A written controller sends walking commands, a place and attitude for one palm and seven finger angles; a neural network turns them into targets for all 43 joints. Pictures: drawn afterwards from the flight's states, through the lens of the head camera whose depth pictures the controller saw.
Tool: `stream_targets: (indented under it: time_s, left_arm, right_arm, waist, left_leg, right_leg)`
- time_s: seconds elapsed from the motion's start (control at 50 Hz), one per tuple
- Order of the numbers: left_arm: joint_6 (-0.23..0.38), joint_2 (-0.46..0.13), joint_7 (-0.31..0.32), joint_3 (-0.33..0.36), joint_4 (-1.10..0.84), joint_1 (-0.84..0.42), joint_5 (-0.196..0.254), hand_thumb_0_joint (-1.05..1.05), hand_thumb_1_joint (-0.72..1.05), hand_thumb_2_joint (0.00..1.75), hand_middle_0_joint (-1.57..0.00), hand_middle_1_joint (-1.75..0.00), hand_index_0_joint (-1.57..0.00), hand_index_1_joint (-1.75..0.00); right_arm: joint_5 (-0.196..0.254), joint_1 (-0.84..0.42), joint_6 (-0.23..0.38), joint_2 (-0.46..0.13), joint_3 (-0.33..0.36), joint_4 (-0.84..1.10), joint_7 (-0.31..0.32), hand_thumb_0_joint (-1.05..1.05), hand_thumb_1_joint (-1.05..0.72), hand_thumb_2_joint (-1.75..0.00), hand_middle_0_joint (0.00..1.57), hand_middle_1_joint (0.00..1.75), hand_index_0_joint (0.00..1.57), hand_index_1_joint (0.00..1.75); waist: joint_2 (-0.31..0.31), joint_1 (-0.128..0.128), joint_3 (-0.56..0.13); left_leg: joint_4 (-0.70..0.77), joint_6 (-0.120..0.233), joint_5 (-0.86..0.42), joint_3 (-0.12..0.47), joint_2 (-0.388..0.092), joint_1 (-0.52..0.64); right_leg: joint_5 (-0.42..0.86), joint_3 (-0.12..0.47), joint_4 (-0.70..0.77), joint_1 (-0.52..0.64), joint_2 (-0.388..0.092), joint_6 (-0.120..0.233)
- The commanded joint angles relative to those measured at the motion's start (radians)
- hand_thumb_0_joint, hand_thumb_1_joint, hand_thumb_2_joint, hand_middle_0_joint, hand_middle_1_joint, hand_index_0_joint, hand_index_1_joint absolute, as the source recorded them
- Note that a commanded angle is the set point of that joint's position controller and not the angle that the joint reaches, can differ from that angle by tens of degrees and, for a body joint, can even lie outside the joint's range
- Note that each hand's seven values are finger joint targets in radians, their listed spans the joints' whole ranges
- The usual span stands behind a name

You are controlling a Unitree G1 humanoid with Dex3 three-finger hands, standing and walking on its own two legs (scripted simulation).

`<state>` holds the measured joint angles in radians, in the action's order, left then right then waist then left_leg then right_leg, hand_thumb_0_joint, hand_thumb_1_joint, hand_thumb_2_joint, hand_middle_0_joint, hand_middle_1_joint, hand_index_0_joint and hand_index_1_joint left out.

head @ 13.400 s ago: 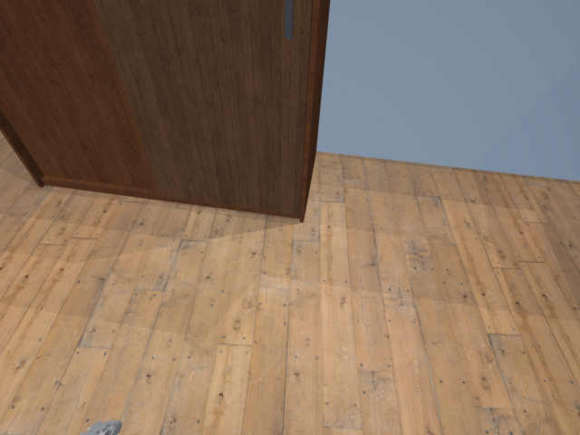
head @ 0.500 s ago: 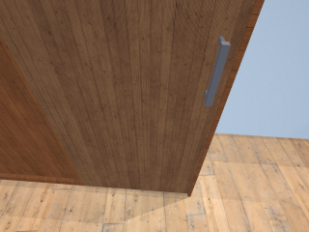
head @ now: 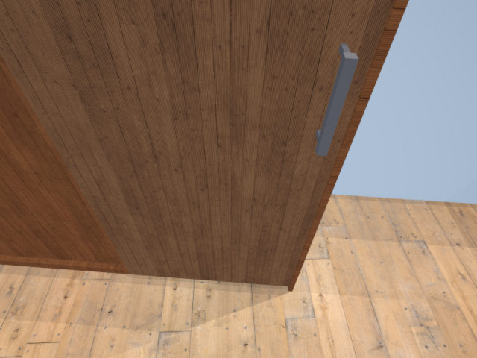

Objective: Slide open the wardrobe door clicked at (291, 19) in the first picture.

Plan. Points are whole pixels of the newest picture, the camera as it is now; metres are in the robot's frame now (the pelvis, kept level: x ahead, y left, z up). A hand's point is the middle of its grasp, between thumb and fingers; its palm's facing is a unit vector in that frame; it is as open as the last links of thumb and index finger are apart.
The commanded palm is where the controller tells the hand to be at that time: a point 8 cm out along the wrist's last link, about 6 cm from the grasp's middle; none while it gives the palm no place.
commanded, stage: look again from close up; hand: right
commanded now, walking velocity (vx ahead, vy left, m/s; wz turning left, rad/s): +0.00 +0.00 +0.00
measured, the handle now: (331, 104) +0.51 -0.13 +0.18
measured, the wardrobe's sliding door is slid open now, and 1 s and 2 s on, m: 0.00 0.00 0.00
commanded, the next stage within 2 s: raise the hand with hooked fingers in 0.46 s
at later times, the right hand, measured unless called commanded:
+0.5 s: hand out of the picture +0.04 -0.18 -0.17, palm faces +0.00 +0.97 -0.23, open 7.4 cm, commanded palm none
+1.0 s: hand (374, 343) +0.17 -0.19 -0.02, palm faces +0.15 +0.99 -0.01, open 8.7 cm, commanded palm +0.15 -0.24 +0.01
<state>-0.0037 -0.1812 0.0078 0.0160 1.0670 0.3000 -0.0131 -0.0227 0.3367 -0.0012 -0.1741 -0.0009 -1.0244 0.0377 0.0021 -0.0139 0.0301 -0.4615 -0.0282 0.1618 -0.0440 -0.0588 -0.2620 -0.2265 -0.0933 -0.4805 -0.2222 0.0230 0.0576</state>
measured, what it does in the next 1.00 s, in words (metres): lowers itself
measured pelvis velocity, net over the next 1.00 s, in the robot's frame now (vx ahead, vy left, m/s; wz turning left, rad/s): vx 0.03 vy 0.04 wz -0.04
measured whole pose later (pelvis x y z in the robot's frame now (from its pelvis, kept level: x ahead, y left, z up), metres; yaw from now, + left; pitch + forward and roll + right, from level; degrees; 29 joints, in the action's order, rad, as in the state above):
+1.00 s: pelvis +0.03 +0.04 -0.05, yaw -3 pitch +8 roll +1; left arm 0.26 -0.28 0.03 0.06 0.48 0.17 0.03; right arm 0.33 0.58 0.41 -0.23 0.26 -0.03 -0.35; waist -0.03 0.03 -0.11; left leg -0.94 0.03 0.44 -0.10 -0.03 -0.63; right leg -0.49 -0.02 -0.96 -0.61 -0.03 0.00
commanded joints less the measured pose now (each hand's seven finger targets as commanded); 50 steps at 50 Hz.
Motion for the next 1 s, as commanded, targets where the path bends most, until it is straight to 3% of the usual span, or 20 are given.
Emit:
stream_targets:
  time_s: [0.0,0.2,0.52,0.54,0.56,0.58,0.6,0.62,0.64,0.66,0.68,0.7,0.72,0.76,0.78,0.82,0.84,0.88,0.92,0.98]
  left_arm:
    - [0.019,-0.120,0.005,0.026,-0.048,0.032,0.003,0.00,0.90,0.90,-0.20,-0.30,-0.20,-0.30]
    - [0.025,-0.122,0.006,0.022,-0.035,0.013,0.005,0.00,0.90,0.90,-0.20,-0.30,-0.20,-0.30]
    - [0.026,-0.126,0.007,0.015,-0.007,-0.015,0.006,0.00,0.90,0.90,-0.20,-0.30,-0.20,-0.30]
    - [0.040,-0.122,0.004,0.005,-0.069,-0.065,0.011,0.00,0.90,0.90,-0.20,-0.30,-0.20,-0.30]
    - [0.177,-0.252,0.046,0.016,-0.434,-0.088,0.069,0.00,0.90,0.90,-0.20,-0.30,-0.20,-0.30]
    - [0.260,-0.176,0.093,-0.018,-0.390,-0.135,0.067,0.00,0.90,0.90,-0.20,-0.30,-0.20,-0.30]
    - [0.315,-0.140,0.088,-0.014,-0.419,-0.150,0.065,0.00,0.90,0.90,-0.20,-0.30,-0.20,-0.30]
    - [0.334,-0.150,0.083,-0.008,-0.374,-0.123,0.072,0.00,0.90,0.90,-0.20,-0.30,-0.20,-0.30]
    - [0.350,-0.183,0.076,0.006,-0.434,-0.139,0.064,0.00,0.90,0.90,-0.20,-0.30,-0.20,-0.30]
    - [0.358,-0.195,0.066,0.028,-0.438,-0.133,0.048,0.00,0.90,0.90,-0.20,-0.30,-0.20,-0.30]
    - [0.359,-0.195,0.049,0.040,-0.469,-0.135,0.041,0.00,0.90,0.90,-0.20,-0.30,-0.20,-0.30]
    - [0.355,-0.184,0.033,0.048,-0.493,-0.138,0.034,0.00,0.90,0.90,-0.20,-0.30,-0.20,-0.30]
    - [0.346,-0.188,0.016,0.060,-0.519,-0.156,0.029,0.00,0.90,0.90,-0.20,-0.30,-0.20,-0.30]
    - [0.331,-0.208,-0.014,0.081,-0.591,-0.185,0.025,0.00,0.90,0.90,-0.20,-0.30,-0.20,-0.30]
    - [0.320,-0.222,-0.025,0.090,-0.630,-0.191,0.033,0.00,0.90,0.90,-0.20,-0.30,-0.20,-0.30]
    - [0.308,-0.207,-0.010,0.083,-0.698,-0.207,0.057,0.00,0.90,0.90,-0.20,-0.30,-0.20,-0.30]
    - [0.303,-0.200,0.002,0.077,-0.726,-0.210,0.061,0.00,0.90,0.90,-0.20,-0.30,-0.20,-0.30]
    - [0.301,-0.189,0.018,0.069,-0.739,-0.181,0.051,0.00,0.90,0.90,-0.20,-0.30,-0.20,-0.30]
    - [0.307,-0.174,0.024,0.069,-0.730,-0.137,0.043,0.00,0.90,0.90,-0.20,-0.30,-0.20,-0.30]
    - [0.318,-0.179,0.037,0.057,-0.677,-0.089,0.033,0.00,0.90,0.90,-0.20,-0.30,-0.20,-0.30]
  right_arm:
    - [-0.004,0.042,0.020,-0.119,0.023,0.040,0.007,0.00,-0.90,-0.90,0.20,0.30,0.20,0.30]
    - [-0.001,0.015,0.027,-0.124,0.022,0.030,0.007,0.00,-0.90,-0.90,0.20,0.30,0.20,0.30]
    - [0.003,-0.015,0.027,-0.131,0.020,0.012,0.007,0.00,-0.90,-0.90,0.20,0.30,0.20,0.30]
    - [0.001,0.054,0.026,-0.109,0.005,-0.038,0.040,0.00,-0.90,-0.90,0.20,0.30,0.20,0.30]
    - [0.190,-0.752,0.248,-0.371,0.211,1.507,0.033,0.00,-0.88,-0.89,0.20,0.32,0.20,0.32]
    - [0.133,-0.497,0.239,-0.436,0.257,1.425,0.078,0.00,-0.85,-0.88,0.20,0.33,0.20,0.33]
    - [0.164,-0.017,0.125,-0.103,0.070,1.206,0.076,0.00,-0.83,-0.87,0.21,0.34,0.21,0.34]
    - [0.194,0.039,0.092,-0.014,0.049,1.077,0.076,0.00,-0.81,-0.86,0.21,0.36,0.21,0.36]
    - [0.212,-0.061,0.145,-0.039,0.060,1.137,0.056,0.00,-0.78,-0.85,0.21,0.37,0.21,0.37]
    - [0.212,0.011,0.209,-0.080,0.137,1.055,0.030,0.00,-0.76,-0.84,0.21,0.39,0.21,0.39]
    - [0.220,0.156,0.274,-0.072,0.168,0.970,-0.016,0.00,-0.74,-0.83,0.21,0.40,0.21,0.40]
    - [0.237,0.261,0.345,-0.028,0.158,0.891,-0.080,0.00,-0.71,-0.82,0.21,0.42,0.21,0.42]
    - [0.262,0.331,0.422,-0.009,0.164,0.844,-0.154,0.00,-0.69,-0.81,0.22,0.43,0.22,0.43]
    - [0.286,0.352,0.558,-0.072,0.221,0.831,-0.305,0.00,-0.64,-0.79,0.22,0.47,0.22,0.47]
    - [0.288,0.383,0.574,-0.147,0.290,0.790,-0.373,0.00,-0.62,-0.78,0.22,0.48,0.22,0.48]
    - [0.336,0.346,0.537,-0.196,0.348,0.923,-0.438,0.00,-0.57,-0.76,0.22,0.51,0.22,0.51]
    - [0.367,0.312,0.508,-0.192,0.358,0.994,-0.446,0.00,-0.55,-0.75,0.22,0.53,0.22,0.53]
    - [0.414,0.223,0.488,-0.219,0.400,1.167,-0.429,0.00,-0.50,-0.73,0.23,0.55,0.23,0.55]
    - [0.402,0.157,0.512,-0.215,0.382,1.355,-0.394,0.00,-0.46,-0.71,0.23,0.58,0.23,0.58]
    - [0.367,0.023,0.568,-0.215,0.304,1.457,-0.379,0.00,-0.39,-0.68,0.24,0.63,0.24,0.63]
  waist:
    - [0.004,0.007,0.070]
    - [-0.010,0.006,0.035]
    - [0.001,0.009,0.021]
    - [-0.036,0.039,-0.033]
    - [0.131,-0.075,-0.463]
    - [0.263,-0.004,-0.375]
    - [0.218,0.014,-0.231]
    - [0.105,-0.014,-0.067]
    - [0.077,-0.034,0.051]
    - [0.000,-0.018,0.046]
    - [-0.069,0.020,0.043]
    - [-0.202,0.041,0.022]
    - [-0.252,0.053,0.023]
    - [-0.205,0.056,-0.026]
    - [-0.121,0.071,-0.033]
    - [-0.098,0.094,-0.153]
    - [-0.082,0.094,-0.189]
    - [0.020,0.086,-0.255]
    - [0.102,0.052,-0.322]
    - [0.086,-0.025,-0.288]
  left_leg:
    - [0.092,0.046,0.145,0.089,-0.056,-0.002]
    - [0.090,0.048,0.039,0.091,-0.064,0.035]
    - [0.101,0.044,-0.018,0.086,-0.068,0.071]
    - [0.045,0.044,-0.134,0.080,-0.086,0.073]
    - [-0.019,0.053,-0.083,-0.008,0.030,0.136]
    - [-0.095,0.060,0.040,-0.003,0.048,0.071]
    - [-0.118,0.063,0.158,-0.068,0.056,-0.020]
    - [-0.102,0.051,0.155,-0.063,0.054,-0.084]
    - [-0.064,0.045,0.173,-0.064,0.047,-0.124]
    - [-0.063,0.046,0.240,-0.063,0.048,-0.160]
    - [-0.082,0.053,0.267,-0.075,0.051,-0.168]
    - [-0.125,0.052,0.303,-0.081,0.060,-0.208]
    - [-0.162,0.051,0.327,-0.068,0.061,-0.251]
    - [-0.232,0.061,0.320,-0.036,0.051,-0.269]
    - [-0.243,0.073,0.297,-0.005,0.043,-0.254]
    - [-0.272,0.064,0.246,0.030,0.031,-0.216]
    - [-0.277,0.058,0.239,0.033,0.033,-0.211]
    - [-0.298,0.051,0.177,0.048,0.038,-0.200]
    - [-0.325,0.049,0.035,0.042,0.046,-0.208]
    - [-0.347,0.045,-0.074,0.033,0.062,-0.260]
  right_leg:
    - [-0.196,0.170,0.181,-0.111,-0.135,-0.021]
    - [-0.058,0.157,0.164,-0.056,-0.134,-0.025]
    - [0.034,0.144,0.172,-0.004,-0.138,-0.034]
    - [0.099,0.085,0.009,-0.002,-0.166,-0.049]
    - [0.088,0.125,0.115,0.178,-0.035,-0.065]
    - [0.007,0.094,0.130,0.215,-0.066,-0.087]
    - [-0.102,0.158,0.188,0.067,-0.081,-0.101]
    - [-0.203,0.164,0.169,-0.038,-0.061,-0.087]
    - [-0.245,0.173,0.111,-0.126,-0.045,-0.074]
    - [-0.259,0.162,0.055,-0.181,-0.036,-0.074]
    - [-0.227,0.145,0.009,-0.229,-0.024,-0.083]
    - [-0.195,0.120,-0.054,-0.289,-0.019,-0.085]
    - [-0.176,0.094,-0.125,-0.351,-0.014,-0.087]
    - [-0.160,0.070,-0.231,-0.417,0.001,-0.090]
    - [-0.146,0.060,-0.260,-0.419,0.008,-0.087]
    - [-0.113,0.042,-0.296,-0.448,0.020,-0.065]
    - [-0.101,0.044,-0.302,-0.440,0.020,-0.059]
    - [-0.043,0.062,-0.330,-0.409,0.013,-0.055]
    - [0.050,0.080,-0.359,-0.341,-0.004,-0.045]
    - [0.106,0.108,-0.403,-0.316,-0.020,-0.033]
